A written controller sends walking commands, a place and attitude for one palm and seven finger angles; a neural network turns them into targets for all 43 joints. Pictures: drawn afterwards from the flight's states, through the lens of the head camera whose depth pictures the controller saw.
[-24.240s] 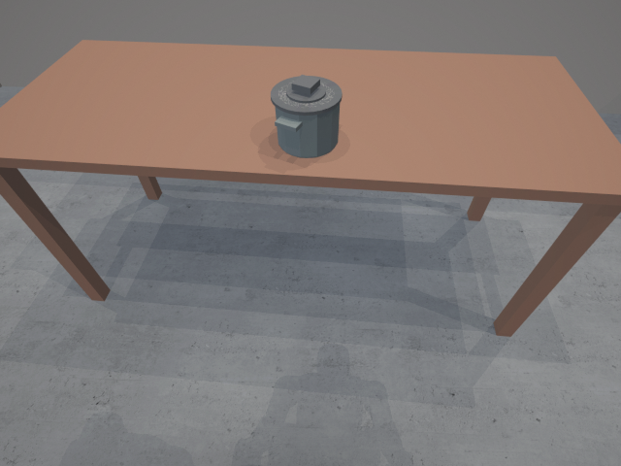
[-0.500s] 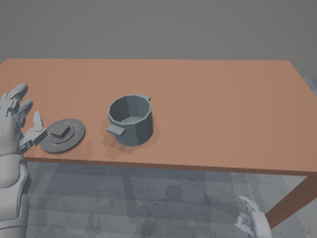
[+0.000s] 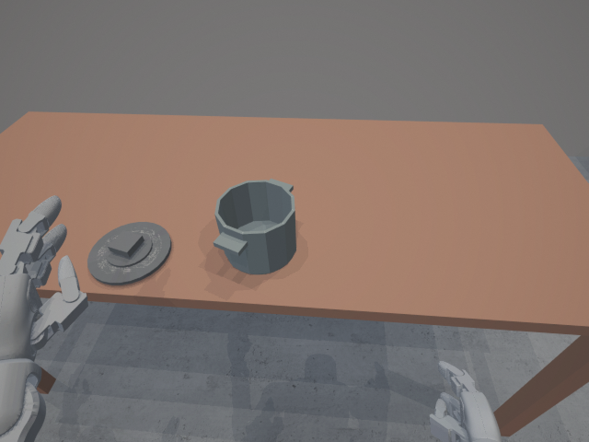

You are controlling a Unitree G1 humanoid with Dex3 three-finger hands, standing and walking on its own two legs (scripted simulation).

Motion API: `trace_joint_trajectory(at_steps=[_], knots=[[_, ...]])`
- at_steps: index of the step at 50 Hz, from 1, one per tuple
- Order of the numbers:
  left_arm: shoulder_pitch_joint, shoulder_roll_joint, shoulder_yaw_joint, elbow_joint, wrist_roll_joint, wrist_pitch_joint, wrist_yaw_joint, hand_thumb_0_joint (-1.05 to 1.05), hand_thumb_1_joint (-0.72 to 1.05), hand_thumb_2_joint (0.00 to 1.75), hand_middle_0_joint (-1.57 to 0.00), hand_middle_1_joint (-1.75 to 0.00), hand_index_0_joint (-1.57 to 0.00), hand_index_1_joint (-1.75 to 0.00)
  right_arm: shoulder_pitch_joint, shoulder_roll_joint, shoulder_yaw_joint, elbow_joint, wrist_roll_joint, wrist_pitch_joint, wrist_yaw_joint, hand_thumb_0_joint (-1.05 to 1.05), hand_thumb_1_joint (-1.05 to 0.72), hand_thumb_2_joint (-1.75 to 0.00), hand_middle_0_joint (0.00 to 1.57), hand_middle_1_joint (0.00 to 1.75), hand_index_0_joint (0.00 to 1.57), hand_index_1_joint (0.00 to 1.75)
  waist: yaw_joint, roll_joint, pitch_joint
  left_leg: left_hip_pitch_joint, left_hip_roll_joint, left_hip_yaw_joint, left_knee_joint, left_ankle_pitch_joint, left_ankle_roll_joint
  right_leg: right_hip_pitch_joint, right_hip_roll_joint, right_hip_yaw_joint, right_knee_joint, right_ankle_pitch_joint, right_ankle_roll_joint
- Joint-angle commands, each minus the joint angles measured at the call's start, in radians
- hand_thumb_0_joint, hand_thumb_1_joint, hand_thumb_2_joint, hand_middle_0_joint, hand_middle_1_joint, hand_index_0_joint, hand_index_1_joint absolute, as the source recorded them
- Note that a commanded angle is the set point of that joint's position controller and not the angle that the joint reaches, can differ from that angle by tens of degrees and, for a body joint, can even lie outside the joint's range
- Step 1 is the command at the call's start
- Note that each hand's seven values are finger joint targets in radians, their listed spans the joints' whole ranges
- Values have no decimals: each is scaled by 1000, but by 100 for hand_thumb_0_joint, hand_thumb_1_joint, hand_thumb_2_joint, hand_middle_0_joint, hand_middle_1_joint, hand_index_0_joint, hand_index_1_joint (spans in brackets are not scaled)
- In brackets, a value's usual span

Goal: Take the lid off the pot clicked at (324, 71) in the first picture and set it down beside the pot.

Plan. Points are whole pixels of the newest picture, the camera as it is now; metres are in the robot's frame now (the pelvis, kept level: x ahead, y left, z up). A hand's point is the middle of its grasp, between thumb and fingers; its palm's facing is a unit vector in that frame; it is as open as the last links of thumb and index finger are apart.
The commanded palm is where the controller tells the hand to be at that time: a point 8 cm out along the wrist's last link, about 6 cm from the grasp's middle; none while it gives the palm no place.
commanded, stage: draw the hand back to the body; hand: left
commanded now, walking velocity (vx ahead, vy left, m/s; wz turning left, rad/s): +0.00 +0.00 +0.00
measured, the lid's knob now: (126, 243) +0.45 +0.39 -0.04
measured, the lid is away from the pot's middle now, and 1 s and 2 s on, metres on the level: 0.26 0.26 0.26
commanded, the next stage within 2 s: step back with the hand held close in 0.30 s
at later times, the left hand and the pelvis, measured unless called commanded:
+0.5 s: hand (34, 331) +0.16 +0.27 +0.17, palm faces +0.42 -0.82 -0.39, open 7.4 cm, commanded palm +0.11 +0.30 +0.17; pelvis -0.02 +0.02 +0.00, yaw +1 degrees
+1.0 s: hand out of the picture +0.12 +0.28 +0.16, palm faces +0.30 -0.81 -0.50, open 7.4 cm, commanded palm +0.06 +0.33 +0.17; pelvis -0.07 +0.05 -0.02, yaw +0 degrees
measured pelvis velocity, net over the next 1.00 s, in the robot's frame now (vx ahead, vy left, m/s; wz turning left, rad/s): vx -0.07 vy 0.05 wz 0.00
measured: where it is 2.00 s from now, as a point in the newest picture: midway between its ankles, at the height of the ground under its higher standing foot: outside the picture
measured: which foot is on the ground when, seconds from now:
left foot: down 0.00-1.00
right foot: down 0.00-1.00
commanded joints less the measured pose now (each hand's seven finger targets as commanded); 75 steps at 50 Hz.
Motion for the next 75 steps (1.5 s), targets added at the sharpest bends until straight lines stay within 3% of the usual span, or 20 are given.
trace_joint_trajectory(at_steps=[1,4,20,21,22,24,26,35,40,47,53,56,60,65,67,68,70,72,73,75], knots=[[-38,174,96,-220,1,-57,11,0,90,90,-20,-30,-20,-30,-146,-103,-40,-167,-8,-50,-5,0,-90,-90,20,30,20,30,2,-30,-84,201,9,28,-17,161,38,-203,-22,-61,-75,271,16],[-13,177,92,-318,6,-73,12,0,90,90,-20,-30,-20,-30,-157,-98,-40,-180,-10,-58,-6,0,-90,-90,20,30,20,30,3,21,-97,203,8,27,-16,127,37,-205,-26,-57,-81,229,13],[59,149,73,-313,20,-66,30,0,90,90,-20,-30,-20,-30,-142,-93,-32,-169,-15,-80,-12,0,-90,-90,20,30,20,30,4,7,-35,174,18,-6,-39,40,26,-231,-21,-63,-92,113,4],[-157,352,261,-508,38,-126,41,0,90,90,-20,-30,-20,-30,-135,-123,-40,-223,-8,-60,-3,0,-90,-90,20,30,20,30,-10,25,3,97,24,-27,9,-43,53,-298,-69,62,-117,162,3],[-41,272,214,-362,36,-138,32,0,90,90,-20,-30,-20,-30,-121,-101,-37,-185,-19,-51,-4,0,-90,-90,20,30,20,30,-22,-62,27,66,10,-36,55,-56,58,-316,-96,74,-127,160,0],[88,176,141,-290,40,-140,9,0,90,90,-20,-30,-20,-30,-98,-100,-49,-194,-13,-37,12,0,-90,-90,20,30,20,30,-32,-101,11,67,20,-38,90,-22,54,-343,-123,88,-106,187,-3],[156,126,86,-295,42,-133,-7,0,90,90,-20,-30,-20,-30,-85,-112,-60,-219,-8,-21,20,0,-90,-90,20,30,20,30,-39,-44,-31,69,40,-34,87,32,56,-334,-122,64,-63,222,11],[272,227,189,-494,39,-152,21,0,90,90,-20,-30,-20,-30,-47,-113,-72,-291,2,13,8,0,-90,-90,20,30,20,30,-27,41,-171,2,118,-90,25,250,76,-233,-61,-36,157,246,37],[319,218,201,-537,35,-159,34,0,90,90,-20,-30,-20,-30,-19,-113,-79,-297,2,-9,12,0,-90,-90,20,30,20,30,-33,137,-180,-100,173,-137,-27,76,84,-226,-48,-52,243,34,38],[292,202,201,-467,43,-166,47,0,90,90,-20,-30,-20,-30,-1,-116,-83,-298,12,-38,3,0,-90,-90,20,30,20,30,-54,10,-81,-308,135,-144,-26,-401,64,-242,-65,-28,186,-31,23],[244,224,186,-492,50,-183,64,0,90,90,-20,-30,-20,-30,9,-100,-85,-265,-2,-38,1,0,-90,-90,20,30,20,30,-75,-109,-78,-158,63,-97,166,-266,32,-460,-163,93,45,-90,-35],[223,201,162,-504,53,-192,69,0,90,90,-20,-30,-20,-30,-3,-102,-79,-266,-5,-44,-6,0,-90,-90,20,30,20,30,-74,-38,-68,-169,90,-125,104,-268,42,-454,-127,45,101,-54,-14],[232,214,208,-523,77,-206,73,0,90,90,-20,-30,-20,-30,-18,-123,-78,-286,-9,-60,-16,0,-90,-90,20,30,20,30,-51,245,-82,-493,245,-275,-227,-654,94,-149,16,-90,420,-130,35],[268,214,196,-529,54,-213,57,0,90,90,-20,-30,-20,-30,3,-103,-82,-275,-11,-64,8,0,-90,-90,20,30,20,30,-47,110,-86,-357,175,-147,-58,-449,48,-258,-30,-71,208,-166,0],[237,227,186,-539,51,-223,56,0,90,90,-20,-30,-20,-30,8,-94,-84,-259,-15,-62,9,0,-90,-90,20,30,20,30,-61,-36,-93,-224,81,-55,142,-337,6,-412,-129,48,39,-142,-47],[232,246,195,-544,53,-226,58,0,90,90,-20,-30,-20,-30,24,-94,-97,-243,-10,-59,9,0,-90,-90,20,30,20,30,-65,-183,-130,-110,30,-23,314,-307,-14,-543,-209,140,-20,-243,-87],[229,208,169,-503,58,-212,67,0,90,90,-20,-30,-20,-30,28,-77,-103,-219,-12,-40,12,0,-90,-90,20,30,20,30,-86,-240,-120,-74,-6,-21,532,-207,-14,-624,-341,212,-42,-75,-135],[190,207,163,-507,59,-208,73,0,90,90,-20,-30,-20,-30,-5,-60,-88,-219,-9,-30,12,0,-90,-90,20,30,20,30,-102,-192,-82,-132,24,-64,389,-192,2,-538,-304,125,75,205,-91],[161,223,171,-521,61,-212,75,0,90,90,-20,-30,-20,-30,-23,-73,-82,-224,-11,-27,8,0,-90,-90,20,30,20,30,-100,-119,-43,-172,55,-102,202,-182,17,-518,-227,72,153,176,-48],[175,221,193,-548,62,-231,80,0,90,90,-20,-30,-20,-30,-25,-114,-90,-245,-15,-46,-8,0,-90,-90,20,30,20,30,-77,192,-66,-291,242,-295,-77,2,96,-375,-16,-70,413,24,40]])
